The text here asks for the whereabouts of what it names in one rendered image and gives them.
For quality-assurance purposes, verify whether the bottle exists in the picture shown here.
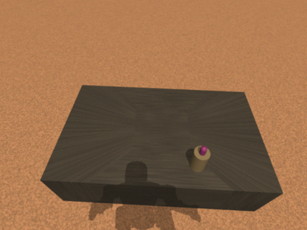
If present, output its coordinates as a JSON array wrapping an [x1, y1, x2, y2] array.
[[189, 146, 211, 172]]

